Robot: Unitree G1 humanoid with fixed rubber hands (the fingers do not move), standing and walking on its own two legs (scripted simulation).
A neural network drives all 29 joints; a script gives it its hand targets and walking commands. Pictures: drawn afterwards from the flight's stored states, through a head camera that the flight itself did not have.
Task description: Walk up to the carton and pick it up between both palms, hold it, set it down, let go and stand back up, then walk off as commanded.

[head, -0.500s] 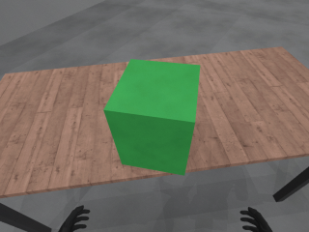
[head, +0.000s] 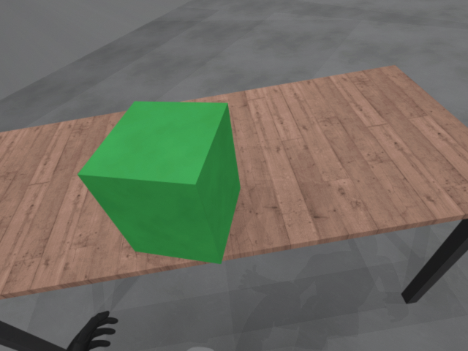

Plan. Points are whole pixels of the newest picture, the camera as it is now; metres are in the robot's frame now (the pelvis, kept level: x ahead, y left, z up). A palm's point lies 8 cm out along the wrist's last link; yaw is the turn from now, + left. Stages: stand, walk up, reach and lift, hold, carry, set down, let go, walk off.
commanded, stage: walk up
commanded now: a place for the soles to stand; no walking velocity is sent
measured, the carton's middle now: (177, 182) +0.43 +0.17 +0.05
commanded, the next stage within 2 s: none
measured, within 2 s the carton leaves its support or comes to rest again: neither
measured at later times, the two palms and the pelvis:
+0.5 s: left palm out of the picture +0.02 +0.18 -0.04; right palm out of the picture -0.01 -0.45 -0.12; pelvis -0.07 -0.14 +0.01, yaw +4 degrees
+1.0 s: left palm out of the picture -0.16 +0.14 -0.05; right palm out of the picture -0.12 -0.49 -0.13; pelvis -0.21 -0.20 +0.00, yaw +12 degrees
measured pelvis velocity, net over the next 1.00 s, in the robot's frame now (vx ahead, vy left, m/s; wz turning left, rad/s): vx -0.21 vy -0.20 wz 0.21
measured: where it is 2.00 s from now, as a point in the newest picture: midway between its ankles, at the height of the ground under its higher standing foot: outside the picture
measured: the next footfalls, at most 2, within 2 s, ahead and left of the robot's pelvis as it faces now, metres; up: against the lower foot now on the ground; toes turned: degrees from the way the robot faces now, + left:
left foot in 0.16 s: +0.05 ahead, +0.12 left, +0.00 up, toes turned +1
right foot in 0.28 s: +0.05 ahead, -0.16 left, +0.00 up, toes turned +4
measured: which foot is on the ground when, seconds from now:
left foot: up 0.00-0.14, down 0.16-0.28, up 0.30-0.62, down 0.64-0.72, up 0.74-1.00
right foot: down 0.00-0.10, up 0.12-0.26, down 0.28-0.60, up 0.62-0.70, down 0.72-1.00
